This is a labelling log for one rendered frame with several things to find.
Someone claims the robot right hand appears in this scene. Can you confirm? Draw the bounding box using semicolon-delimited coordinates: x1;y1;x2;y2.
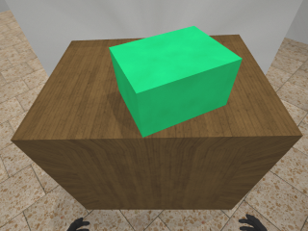
238;214;268;231

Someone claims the robot left hand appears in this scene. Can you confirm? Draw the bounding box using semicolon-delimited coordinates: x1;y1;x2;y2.
66;218;90;231

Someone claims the carton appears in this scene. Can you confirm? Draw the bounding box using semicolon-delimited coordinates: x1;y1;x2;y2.
109;26;242;138

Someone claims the pedestal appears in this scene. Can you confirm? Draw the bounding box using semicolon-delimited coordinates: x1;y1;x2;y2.
11;35;303;210

